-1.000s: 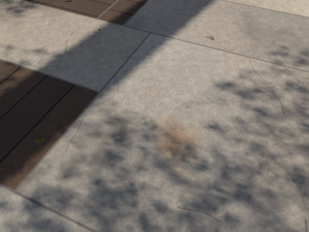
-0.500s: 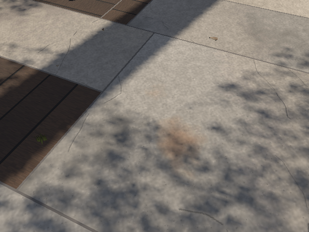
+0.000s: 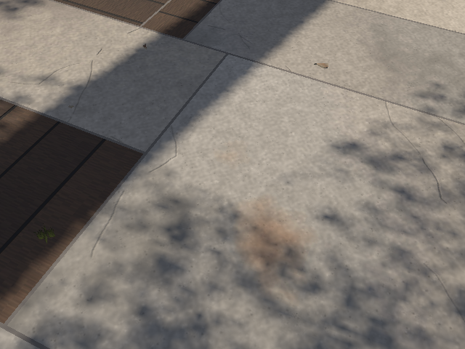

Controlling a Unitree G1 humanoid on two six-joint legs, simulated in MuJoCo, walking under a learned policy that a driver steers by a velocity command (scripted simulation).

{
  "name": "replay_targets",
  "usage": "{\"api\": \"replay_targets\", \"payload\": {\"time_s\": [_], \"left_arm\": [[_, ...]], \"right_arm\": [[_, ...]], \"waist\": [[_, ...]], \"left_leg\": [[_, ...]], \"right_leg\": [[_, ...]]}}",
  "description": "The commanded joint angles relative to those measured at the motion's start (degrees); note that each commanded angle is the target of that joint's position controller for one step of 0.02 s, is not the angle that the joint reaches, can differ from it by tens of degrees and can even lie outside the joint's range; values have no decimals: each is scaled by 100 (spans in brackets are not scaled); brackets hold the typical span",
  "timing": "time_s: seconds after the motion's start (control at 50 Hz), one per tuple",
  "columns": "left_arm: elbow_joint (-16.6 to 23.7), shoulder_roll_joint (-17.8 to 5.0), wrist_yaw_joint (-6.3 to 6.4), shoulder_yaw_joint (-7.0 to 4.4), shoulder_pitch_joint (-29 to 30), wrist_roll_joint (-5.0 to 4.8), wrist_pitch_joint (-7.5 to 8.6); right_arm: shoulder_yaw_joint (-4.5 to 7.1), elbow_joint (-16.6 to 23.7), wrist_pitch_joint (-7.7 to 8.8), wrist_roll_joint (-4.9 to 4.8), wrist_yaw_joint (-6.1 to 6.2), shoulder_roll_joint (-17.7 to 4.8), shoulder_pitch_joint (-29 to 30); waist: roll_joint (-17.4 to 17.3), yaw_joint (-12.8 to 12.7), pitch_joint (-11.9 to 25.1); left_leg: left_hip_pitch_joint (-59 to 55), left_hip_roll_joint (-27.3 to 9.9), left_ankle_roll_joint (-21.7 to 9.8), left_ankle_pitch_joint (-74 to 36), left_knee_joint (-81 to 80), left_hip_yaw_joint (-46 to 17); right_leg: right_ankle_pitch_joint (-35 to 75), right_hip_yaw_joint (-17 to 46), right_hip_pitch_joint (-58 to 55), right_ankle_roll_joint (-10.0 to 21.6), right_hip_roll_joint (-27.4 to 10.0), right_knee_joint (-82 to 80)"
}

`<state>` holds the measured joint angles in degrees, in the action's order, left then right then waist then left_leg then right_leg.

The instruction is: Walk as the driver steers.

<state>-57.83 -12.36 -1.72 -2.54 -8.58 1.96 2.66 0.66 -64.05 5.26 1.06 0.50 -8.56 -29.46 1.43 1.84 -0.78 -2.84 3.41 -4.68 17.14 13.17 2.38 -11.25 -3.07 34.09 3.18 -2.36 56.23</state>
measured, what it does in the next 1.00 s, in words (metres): walks ahead: right foot, then left foot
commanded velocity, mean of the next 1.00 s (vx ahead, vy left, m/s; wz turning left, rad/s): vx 0.49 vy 0.00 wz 0.00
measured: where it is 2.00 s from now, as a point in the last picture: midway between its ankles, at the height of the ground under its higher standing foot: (207, 186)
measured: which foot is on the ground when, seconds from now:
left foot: down 0.00-0.20, up 0.22-0.72, down 0.74-1.00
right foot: up 0.00-0.16, down 0.18-0.76, up 0.78-1.00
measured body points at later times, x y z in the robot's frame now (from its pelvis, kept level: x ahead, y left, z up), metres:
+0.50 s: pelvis +0.28 -0.03 +0.00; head +0.30 -0.03 +0.45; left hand +0.22 +0.21 -0.14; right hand +0.40 -0.26 -0.14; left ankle +0.40 +0.13 -0.68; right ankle +0.24 -0.07 -0.74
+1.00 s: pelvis +0.57 +0.02 +0.00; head +0.59 +0.03 +0.45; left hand +0.66 +0.27 -0.14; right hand +0.54 -0.22 -0.14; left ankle +0.55 +0.08 -0.74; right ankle +0.63 -0.13 -0.67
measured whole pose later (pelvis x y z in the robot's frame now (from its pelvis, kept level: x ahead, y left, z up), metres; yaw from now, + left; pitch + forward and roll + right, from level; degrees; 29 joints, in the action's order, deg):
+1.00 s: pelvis +0.57 +0.02 +0.00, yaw +0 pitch +0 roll +0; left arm -54.9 -12.2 -1.2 -3.0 -11.4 2.2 2.7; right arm 2.9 -60.7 5.3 0.7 -0.2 -10.8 -22.5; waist 1.9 0.8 -2.2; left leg 5.5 4.8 -6.0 10.5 16.0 5.6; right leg -10.5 0.3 33.8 2.7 -5.9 58.9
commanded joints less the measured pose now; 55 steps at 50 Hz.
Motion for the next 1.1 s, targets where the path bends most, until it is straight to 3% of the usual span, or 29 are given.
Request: {"api": "replay_targets", "payload": {"time_s": [0.02, 0.06, 0.1, 0.14, 0.16, 0.18, 0.2, 0.22, 0.24, 0.26, 0.28, 0.32, 0.38, 0.46, 0.52, 0.62, 0.68, 0.7, 0.72, 0.74, 0.76, 0.78, 0.8, 0.82, 0.86, 0.88, 0.94, 1.0, 1.1], "left_arm": [[586, 2, -22, 75, 912, -47, 14], [744, 38, -17, 126, 1249, -96, 9], [793, -110, 31, 95, 1132, -111, 6], [591, -365, 112, -19, 307, -116, 50], [324, -502, 154, -106, -521, -122, 94], [77, -666, 207, -200, -1327, -63, 136], [-40, -1175, 248, -338, -2106, 80, 152], [16, -1274, 187, -378, -1958, 26, 74], [110, -1054, 131, -339, -1232, -146, 66], [214, -681, 116, -234, -713, -178, 110], [173, -386, 109, -157, -550, -132, 175], [0, -108, 166, -43, -692, -105, 292], [-163, -292, 196, -42, -1119, -119, 409], [-207, -377, 192, -13, -1557, -136, 391], [-262, -351, 201, 24, -1896, -145, 384], [-419, -413, 275, 36, -2358, -72, 351], [-413, -543, 322, 3, -2149, -34, 342], [-413, -606, 327, -16, -2079, -26, 334], [-392, -636, 314, -23, -1960, -54, 312], [-271, -546, 295, 12, -1880, -116, 323], [-120, 31, 218, 121, -2460, -360, 316], [-187, -416, 218, -26, -2326, -216, 298], [-4, -456, 215, -70, -1790, -149, 286], [83, -382, 192, -57, -1452, -116, 312], [83, -184, 148, -60, -1435, 1, 196], [47, -68, 109, -50, -1531, 28, 123], [223, -62, 45, -64, -1156, 42, 3], [572, -156, 26, -66, -245, 29, -17], [967, -99, 27, 9, 820, -55, 18]], "right_arm": [[30, 81, 62, -1, 44, -590, -353], [25, 51, 75, 3, 67, -668, -400], [43, 29, 102, 1, 80, -794, -342], [79, 51, 118, -6, 104, -925, -161], [99, 78, 96, -15, 106, -990, -39], [106, 116, 78, -42, 87, -1007, 62], [43, 273, 68, -37, 50, -691, -83], [59, 276, 32, -210, -22, -350, -661], [155, 410, -3, -62, -4, -792, -77], [182, 594, 17, -18, -37, -799, 485], [183, 628, 22, -13, -49, -685, 645], [176, 601, -121, 112, -102, -458, 522], [197, 734, -270, 134, -165, -406, 774], [209, 1174, -318, 94, -215, -531, 1968], [151, 1404, -293, 27, -232, -435, 2658], [133, 1669, -243, 6, -211, -496, 3355], [201, 1633, -167, 13, -161, -634, 2986], [260, 1470, -136, 17, -118, -734, 2447], [336, 1162, -87, 41, -70, -839, 1537], [453, 904, -39, 167, -9, -1154, 546], [627, 851, -53, 292, 4, -1782, -67], [601, 841, -134, 74, -81, -1592, 299], [522, 932, -143, -30, -102, -1334, 993], [425, 997, -101, -32, -131, -948, 1383], [296, 875, -21, -29, -95, -550, 1490], [270, 796, 21, -22, -78, -506, 1355], [305, 622, 110, -33, -59, -768, 917], [271, 557, 91, -53, -62, -767, 565], [267, 487, 51, -38, -28, -863, 31]], "waist": [[-682, 33, -772], [-779, 88, -823], [-842, -57, -697], [-839, -475, -215], [-811, -822, 207], [-710, -1184, 578], [33, -1276, 1218], [1079, -824, 1744], [183, -649, 948], [-6, -527, 235], [-288, -321, -217], [-187, 1, -285], [-16, 102, -350], [34, -128, -559], [123, -337, -546], [229, -547, -557], [307, -238, -355], [347, -9, -79], [245, 381, 362], [55, 754, 927], [-1180, 588, 1766], [-715, 455, 1727], [-509, 159, 714], [-232, 48, 180], [-335, -292, -188], [-390, -363, -161], [-427, -411, -256], [-447, -229, -466], [-522, 86, -463]], "left_leg": [[285, -1233, -430, -3546, -399, -625], [415, -1237, -413, -3913, -425, -510], [294, -1378, -380, -4939, -175, -442], [30, -1449, -299, -6275, 819, -338], [41, -1427, -257, -6319, 1744, -295], [617, -1270, -213, -5416, 2899, -193], [1638, -880, -185, -2817, 4741, 35], [3324, 209, -32, 1200, 6829, -177], [3873, -248, -159, 697, 6924, -628], [3960, -476, -178, 201, 6634, -581], [3725, -662, -170, -19, 6263, -563], [3123, -846, -59, -96, 5715, -571], [3298, -908, 92, -282, 5204, -366], [4005, -998, 274, -1149, 4112, -67], [3891, -839, 317, -1658, 3087, 157], [3975, -600, 126, -1588, 2208, 306], [3247, -313, -158, -925, 1854, 391], [2625, -134, -272, -736, 1731, 431], [1574, -29, -408, -991, 1332, 472], [48, -748, -655, -849, 1292, -270], [-1687, -2569, -1468, -351, 1007, -3045], [-1450, -2687, -1583, -275, 334, -4143], [-554, -2477, -1366, 26, 189, -3174], [246, -2234, -1178, -300, -72, -2536], [1153, -1714, -777, -967, -343, -1607], [1293, -1608, -723, -1238, -393, -1356], [1307, -1471, -749, -1876, -527, -954], [1143, -1330, -745, -2152, -649, -861], [636, -1253, -713, -2722, -420, -918]], "right_leg": [[372, -380, 549, -57, 165, -939], [561, -557, 24, 29, 314, -1714], [576, -615, -585, 230, 463, -2077], [420, -553, -1501, 465, 696, -2229], [478, -469, -2303, 591, 754, -2492], [482, -201, -3399, 721, 488, -2816], [-525, 1452, -4527, 987, -949, -2918], [-1007, 4498, -5315, 1882, -2179, -3920], [-1657, 4089, -4560, 1724, -1897, -4275], [-1499, 3267, -3721, 1566, -1719, -4453], [-730, 2676, -2992, 1387, -1482, -4640], [184, 1835, -2283, 1097, -1081, -4747], [973, 1278, -2221, 1056, -881, -4869], [1550, 856, -2543, 906, -674, -5040], [2231, 601, -2846, 724, -565, -4954], [3030, 568, -3923, 763, -822, -4636], [4640, 439, -4240, 702, -956, -3918], [5275, 390, -4258, 642, -933, -3307], [5219, 247, -4024, 548, -784, -2313], [3791, 149, -2934, 465, -600, -950], [240, -254, -847, 163, 384, 1445], [-1655, 514, -143, 247, 608, 2177], [-1168, 638, 218, 282, 231, 2143], [-767, 620, 136, 273, 25, 1818], [-476, 567, -373, 189, -234, 1197], [-418, 519, -552, 134, -248, 1064], [-86, 330, -230, -14, -325, 698], [519, 161, 292, -185, -423, -105], [1084, 2, 198, -343, -161, -1626]]}}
